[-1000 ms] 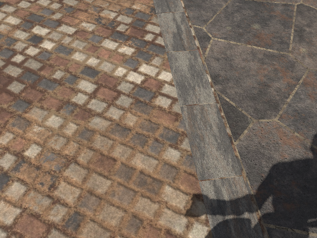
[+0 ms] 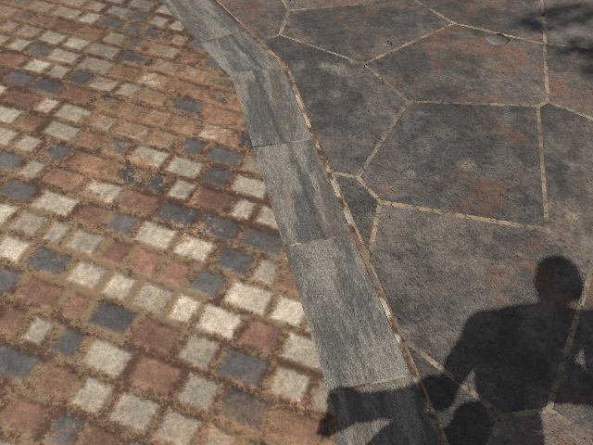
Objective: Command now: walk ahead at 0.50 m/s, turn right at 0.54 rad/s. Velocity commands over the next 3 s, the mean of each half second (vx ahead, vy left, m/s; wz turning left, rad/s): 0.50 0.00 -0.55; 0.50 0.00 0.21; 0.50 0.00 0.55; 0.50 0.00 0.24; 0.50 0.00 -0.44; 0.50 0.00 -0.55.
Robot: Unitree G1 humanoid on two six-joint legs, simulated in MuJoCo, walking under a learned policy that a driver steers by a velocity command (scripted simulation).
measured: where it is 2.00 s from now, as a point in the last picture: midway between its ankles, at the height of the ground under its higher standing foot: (326, 252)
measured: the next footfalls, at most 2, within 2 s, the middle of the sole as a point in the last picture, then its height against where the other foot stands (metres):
right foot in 0.34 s outside the picture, level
left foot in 0.90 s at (316, 375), level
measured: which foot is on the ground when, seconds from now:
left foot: down 0.00-0.36, up 0.38-0.88, down 0.90-1.00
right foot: up 0.00-0.32, down 0.34-0.92, up 0.94-1.00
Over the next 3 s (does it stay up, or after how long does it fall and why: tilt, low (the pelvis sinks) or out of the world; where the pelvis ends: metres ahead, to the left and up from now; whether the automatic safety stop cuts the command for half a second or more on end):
stays up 1.64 -0.01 -0.01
